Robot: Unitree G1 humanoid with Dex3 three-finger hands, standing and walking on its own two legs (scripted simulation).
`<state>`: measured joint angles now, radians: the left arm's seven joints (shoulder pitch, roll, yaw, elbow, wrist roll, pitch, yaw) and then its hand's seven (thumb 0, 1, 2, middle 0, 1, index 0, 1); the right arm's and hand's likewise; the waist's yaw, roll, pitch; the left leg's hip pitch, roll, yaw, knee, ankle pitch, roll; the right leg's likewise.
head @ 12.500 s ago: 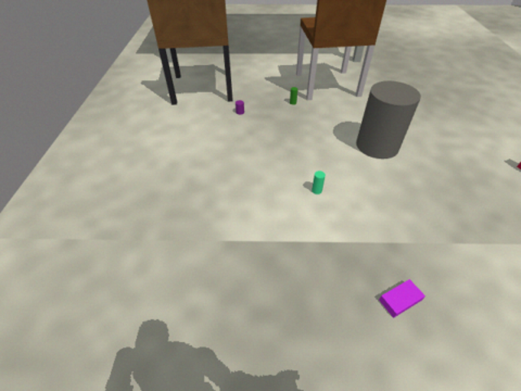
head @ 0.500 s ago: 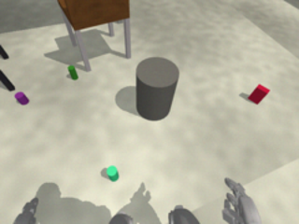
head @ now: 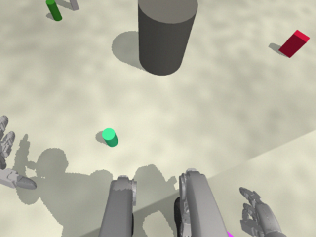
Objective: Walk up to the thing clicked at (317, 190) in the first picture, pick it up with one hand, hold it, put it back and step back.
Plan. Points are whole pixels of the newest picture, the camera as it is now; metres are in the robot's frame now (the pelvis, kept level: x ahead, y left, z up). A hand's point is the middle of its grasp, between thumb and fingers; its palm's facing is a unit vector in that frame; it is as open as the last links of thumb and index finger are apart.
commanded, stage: go down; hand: left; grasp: from the side
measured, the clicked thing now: (110, 138) +0.49 +0.19 -0.46
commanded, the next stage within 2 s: approach in 1.36 s
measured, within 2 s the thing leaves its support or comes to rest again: neither
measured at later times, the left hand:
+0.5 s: hand (25, 141) +0.38 +0.36 -0.11, palm faces +0.12 -0.99 -0.11, open 17.3 cm
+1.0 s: hand (25, 136) +0.40 +0.37 -0.13, palm faces +0.11 -0.99 -0.08, open 17.2 cm
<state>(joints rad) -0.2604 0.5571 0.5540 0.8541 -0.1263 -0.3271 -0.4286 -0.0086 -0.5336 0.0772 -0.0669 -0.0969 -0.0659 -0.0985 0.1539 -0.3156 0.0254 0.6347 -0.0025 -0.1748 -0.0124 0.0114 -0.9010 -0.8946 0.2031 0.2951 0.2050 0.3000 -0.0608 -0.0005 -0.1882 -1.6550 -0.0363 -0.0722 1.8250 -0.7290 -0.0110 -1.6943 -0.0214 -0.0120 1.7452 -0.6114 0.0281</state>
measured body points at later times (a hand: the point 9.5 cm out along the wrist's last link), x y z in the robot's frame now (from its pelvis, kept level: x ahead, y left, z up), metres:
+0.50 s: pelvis -0.03 +0.00 -0.10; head +0.17 +0.05 +0.30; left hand +0.37 +0.41 -0.10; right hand +0.10 -0.29 -0.20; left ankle +0.04 +0.12 -0.49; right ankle +0.08 -0.14 -0.49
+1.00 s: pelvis -0.04 +0.01 -0.14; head +0.16 +0.07 +0.26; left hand +0.39 +0.43 -0.12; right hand +0.08 -0.28 -0.23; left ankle +0.04 +0.12 -0.49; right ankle +0.08 -0.14 -0.49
